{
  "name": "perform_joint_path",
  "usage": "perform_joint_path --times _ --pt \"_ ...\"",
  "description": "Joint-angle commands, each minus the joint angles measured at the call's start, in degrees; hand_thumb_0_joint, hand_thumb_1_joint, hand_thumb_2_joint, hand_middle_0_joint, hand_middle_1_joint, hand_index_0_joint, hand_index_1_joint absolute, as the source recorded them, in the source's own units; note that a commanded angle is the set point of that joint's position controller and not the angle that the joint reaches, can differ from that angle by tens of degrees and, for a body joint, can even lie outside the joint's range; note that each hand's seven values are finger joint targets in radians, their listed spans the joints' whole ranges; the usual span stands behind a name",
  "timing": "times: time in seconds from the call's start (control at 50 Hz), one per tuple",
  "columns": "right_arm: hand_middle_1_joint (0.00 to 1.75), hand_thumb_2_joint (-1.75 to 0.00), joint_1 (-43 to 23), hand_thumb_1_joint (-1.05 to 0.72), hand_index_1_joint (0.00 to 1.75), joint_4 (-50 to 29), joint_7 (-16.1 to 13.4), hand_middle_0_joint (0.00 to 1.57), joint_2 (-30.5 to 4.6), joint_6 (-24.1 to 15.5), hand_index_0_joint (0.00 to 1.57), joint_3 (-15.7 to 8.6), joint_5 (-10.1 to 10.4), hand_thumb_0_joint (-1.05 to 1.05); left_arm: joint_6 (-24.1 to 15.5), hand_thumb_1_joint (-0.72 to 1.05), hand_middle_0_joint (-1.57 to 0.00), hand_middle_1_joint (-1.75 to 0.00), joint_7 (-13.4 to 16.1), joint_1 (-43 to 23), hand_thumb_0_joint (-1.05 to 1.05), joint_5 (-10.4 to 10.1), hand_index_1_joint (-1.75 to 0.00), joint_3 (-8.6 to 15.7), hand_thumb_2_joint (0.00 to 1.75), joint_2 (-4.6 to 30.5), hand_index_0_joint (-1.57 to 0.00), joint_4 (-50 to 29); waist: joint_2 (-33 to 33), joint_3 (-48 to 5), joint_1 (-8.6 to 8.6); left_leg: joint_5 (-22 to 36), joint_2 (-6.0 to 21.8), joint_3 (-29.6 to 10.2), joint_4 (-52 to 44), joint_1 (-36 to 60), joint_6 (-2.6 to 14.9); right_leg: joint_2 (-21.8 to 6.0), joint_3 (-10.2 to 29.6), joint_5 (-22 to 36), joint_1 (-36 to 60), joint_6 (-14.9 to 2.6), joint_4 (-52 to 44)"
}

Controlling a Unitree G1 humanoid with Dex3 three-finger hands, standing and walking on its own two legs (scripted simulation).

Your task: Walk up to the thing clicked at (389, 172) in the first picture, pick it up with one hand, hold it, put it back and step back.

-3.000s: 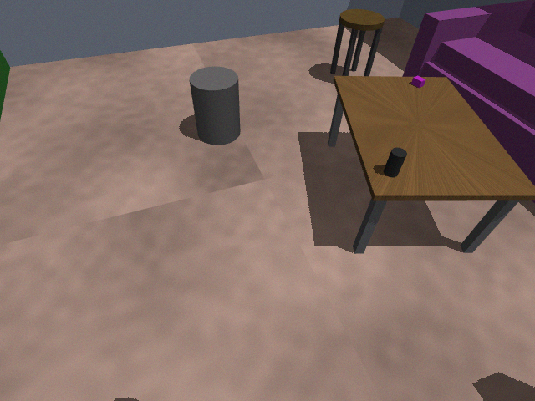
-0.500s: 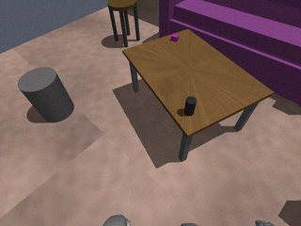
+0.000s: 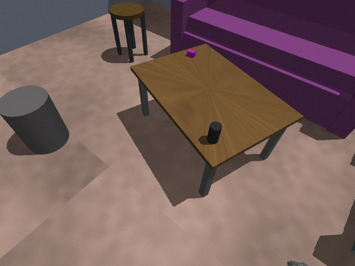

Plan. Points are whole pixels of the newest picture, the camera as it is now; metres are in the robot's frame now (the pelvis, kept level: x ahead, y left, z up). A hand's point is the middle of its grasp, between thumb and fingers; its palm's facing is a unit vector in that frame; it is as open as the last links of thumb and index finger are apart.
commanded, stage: walk up
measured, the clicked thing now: (214, 133) +0.70 -0.19 -0.29
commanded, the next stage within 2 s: stand in 0.78 s
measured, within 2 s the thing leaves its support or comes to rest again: neither
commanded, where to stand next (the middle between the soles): +0.07 +0.01 m, yaw +2 degrees
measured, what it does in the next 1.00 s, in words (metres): stands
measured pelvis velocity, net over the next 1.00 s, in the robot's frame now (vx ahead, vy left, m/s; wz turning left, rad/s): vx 0.01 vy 0.02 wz -0.01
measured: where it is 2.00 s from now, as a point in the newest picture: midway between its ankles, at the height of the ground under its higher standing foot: outside the picture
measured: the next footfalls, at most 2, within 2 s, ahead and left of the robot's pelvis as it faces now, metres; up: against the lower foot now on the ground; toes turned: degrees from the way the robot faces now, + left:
none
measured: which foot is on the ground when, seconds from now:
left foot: down 0.00-1.00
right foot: down 0.00-1.00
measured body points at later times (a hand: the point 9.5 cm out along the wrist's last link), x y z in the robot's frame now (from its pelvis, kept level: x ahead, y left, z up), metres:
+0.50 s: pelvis +0.01 +0.01 +0.02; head +0.01 +0.01 +0.47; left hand +0.11 +0.30 -0.11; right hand +0.08 -0.30 -0.11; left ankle +0.04 +0.15 -0.72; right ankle +0.01 -0.13 -0.72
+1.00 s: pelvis +0.01 +0.02 +0.03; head +0.02 +0.02 +0.48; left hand +0.10 +0.32 -0.11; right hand +0.09 -0.29 -0.11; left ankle +0.04 +0.15 -0.72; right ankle +0.01 -0.13 -0.72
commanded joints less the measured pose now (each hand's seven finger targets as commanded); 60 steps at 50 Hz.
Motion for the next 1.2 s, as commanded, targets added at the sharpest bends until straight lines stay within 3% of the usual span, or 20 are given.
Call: perform_joint_path --times 0.0,0.08,0.2,0.36,0.46,0.64,0.76,0.86,0.88,0.98,1.08,1.18 --pt "0.30 -0.90 -4.02 -0.90 0.30 -1.82 -0.66 0.20 -12.58 -1.60 0.20 -2.86 0.12 0.00 -0.87 0.90 -0.20 -0.30 0.82 -2.72 0.00 -0.15 -0.30 2.45 0.90 12.21 -0.20 -1.58 0.44 -5.54 -0.27 3.17 3.52 -5.65 -10.90 4.76 4.83 -5.39 7.74 9.69 -0.26 -4.87 -10.94" --pt "0.30 -0.90 -4.70 -0.90 0.30 0.14 -0.36 0.20 -12.08 -1.40 0.20 -2.36 0.21 0.00 -0.81 0.90 -0.20 -0.30 0.62 -3.79 0.00 -0.07 -0.30 2.19 0.90 11.84 -0.20 0.43 -1.30 -4.89 -0.25 1.39 3.58 -5.10 -13.61 6.30 4.34 -5.58 7.96 6.30 0.47 -4.28 -15.00" --pt "0.30 -0.90 -4.55 -0.90 0.30 2.81 -0.23 0.20 -11.38 -1.60 0.20 -1.95 -0.17 0.00 -0.87 0.90 -0.20 -0.30 0.50 -6.77 0.00 -0.34 -0.30 2.16 0.90 11.32 -0.20 1.74 -2.60 -6.29 -0.75 8.19 3.11 -3.20 -15.98 10.52 3.05 -6.02 7.78 10.50 2.66 -3.23 -18.91" --pt "0.30 -0.90 -5.84 -0.90 0.30 4.14 -0.39 0.20 -11.21 -1.74 0.20 -2.05 -0.36 0.00 -0.36 0.90 -0.20 -0.30 0.36 -6.77 0.00 -0.42 -0.30 2.12 0.90 10.48 -0.20 3.44 -1.02 -6.26 -0.15 8.85 3.58 -3.11 -19.44 11.77 2.60 -5.73 6.38 12.90 5.29 -2.48 -21.24" --pt "0.30 -0.90 -5.40 -0.90 0.30 4.51 -0.53 0.20 -11.05 -1.85 0.20 -2.35 -0.35 0.00 -0.27 0.90 -0.20 -0.30 0.36 -6.91 0.00 -0.34 -0.30 2.17 0.90 10.07 -0.20 3.95 -0.57 -7.88 -0.42 12.23 4.07 -2.69 -19.76 13.47 2.68 -5.70 5.64 16.05 6.82 -2.32 -21.11" --pt "0.30 -0.90 -5.72 -0.90 0.30 4.76 -0.52 0.20 -11.28 -1.78 0.20 -2.86 -0.68 0.00 0.05 0.90 -0.20 -0.30 0.28 -6.73 0.00 0.02 -0.30 1.81 0.90 9.36 -0.20 5.08 1.03 -5.85 -0.61 5.56 4.62 -4.40 -23.49 11.07 2.93 -5.04 4.82 12.66 6.99 -1.79 -21.61" --pt "0.30 -0.90 -6.35 -0.90 0.30 4.79 -0.46 0.20 -10.68 -1.51 0.20 -2.90 -0.72 0.00 -0.77 0.90 -0.20 -0.30 0.50 -6.25 0.00 0.45 -0.30 1.64 0.90 10.22 -0.20 4.93 0.33 -6.31 -0.74 12.63 4.22 -3.67 -21.97 13.59 2.34 -6.07 4.72 16.36 6.97 -1.14 -22.10" --pt "0.30 -0.90 -5.54 -0.90 0.30 5.08 -0.32 0.20 -10.83 -1.07 0.20 -2.96 -0.73 0.00 -1.05 0.90 -0.20 -0.30 0.72 -6.03 0.00 0.15 -0.30 1.50 0.90 10.22 -0.20 5.02 0.45 -6.77 -0.98 11.59 4.19 -3.44 -22.15 14.30 2.53 -6.49 4.88 15.55 7.45 -1.20 -22.80" --pt "0.30 -0.90 -6.37 -0.90 0.30 4.92 -0.26 0.20 -10.65 -1.07 0.20 -3.02 -0.61 0.00 -1.12 0.90 -0.20 -0.30 0.81 -5.42 0.00 0.26 -0.30 1.42 0.90 10.31 -0.20 5.07 -0.02 -7.33 -0.81 14.00 4.46 -3.81 -21.81 15.52 2.43 -6.19 4.41 16.62 7.17 -1.09 -22.22" --pt "0.30 -0.90 -5.97 -0.90 0.30 5.20 -0.12 0.20 -10.28 -0.60 0.20 -2.83 -0.67 0.00 -1.02 0.90 -0.20 -0.30 0.97 -5.59 0.00 0.24 -0.30 1.35 0.90 10.75 -0.20 4.86 -0.66 -6.01 -1.09 9.14 3.89 -3.76 -22.72 14.07 2.29 -6.33 4.44 12.69 6.59 -1.03 -23.40" --pt "0.30 -0.90 -6.16 -0.90 0.30 5.12 -0.09 0.20 -10.66 -0.75 0.20 -2.75 -0.53 0.00 -1.13 0.90 -0.20 -0.30 1.02 -4.31 0.00 0.23 -0.30 1.22 0.90 10.56 -0.20 4.78 0.12 -6.78 -0.76 12.29 4.06 -3.82 -22.20 15.05 2.48 -6.71 4.31 15.77 7.44 -0.98 -23.18" --pt "0.30 -0.90 -6.02 -0.90 0.30 5.34 0.01 0.20 -10.68 -0.59 0.20 -2.70 -0.60 0.00 -1.02 0.90 -0.20 -0.30 1.01 -4.17 0.00 0.13 -0.30 1.11 0.90 10.56 -0.20 4.69 -0.35 -5.73 -0.75 10.70 3.79 -3.95 -22.73 14.30 2.28 -6.44 4.03 13.56 6.72 -0.96 -23.63"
